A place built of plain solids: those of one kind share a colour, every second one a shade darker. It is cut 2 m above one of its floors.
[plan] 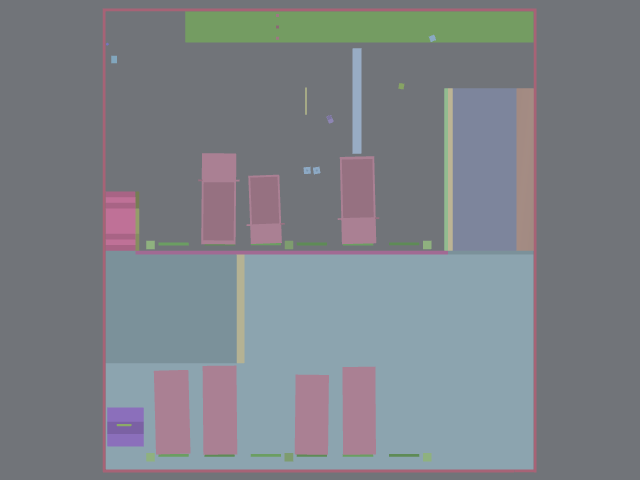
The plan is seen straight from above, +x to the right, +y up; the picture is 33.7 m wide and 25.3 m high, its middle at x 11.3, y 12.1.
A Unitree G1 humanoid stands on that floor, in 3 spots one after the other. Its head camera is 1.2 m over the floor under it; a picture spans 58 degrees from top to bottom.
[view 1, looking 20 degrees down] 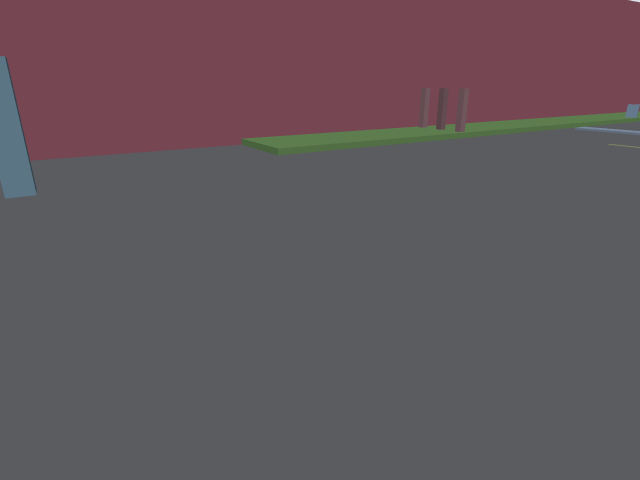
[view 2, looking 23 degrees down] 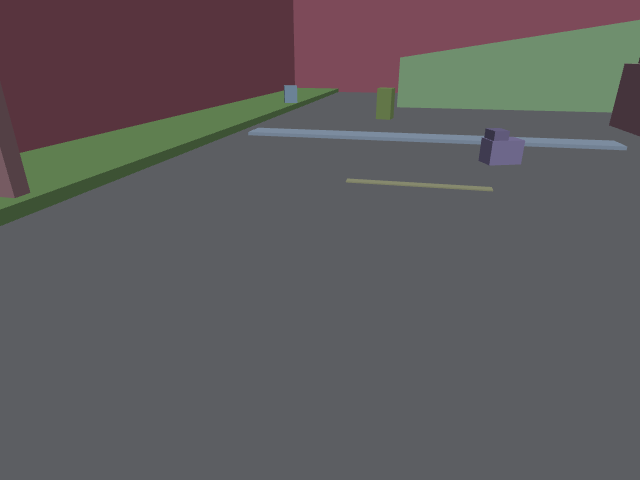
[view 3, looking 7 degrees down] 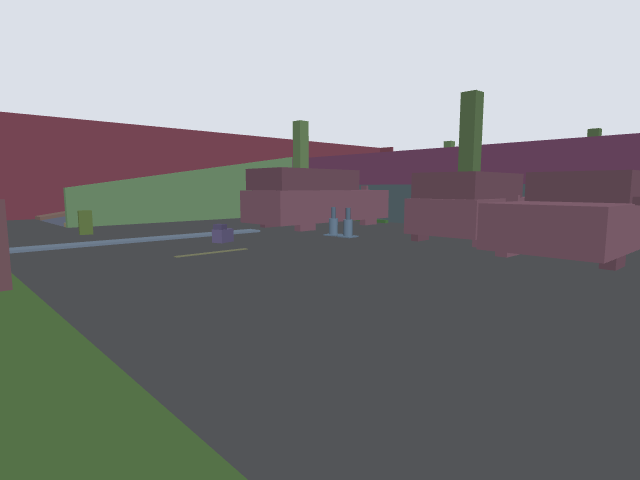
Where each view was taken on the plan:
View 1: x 0.79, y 15.66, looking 58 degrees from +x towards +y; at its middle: ground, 3.51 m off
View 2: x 6.21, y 19.43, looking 13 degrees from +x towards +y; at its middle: ground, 3.07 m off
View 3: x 3.50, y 23.33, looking -43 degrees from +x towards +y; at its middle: ground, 9.85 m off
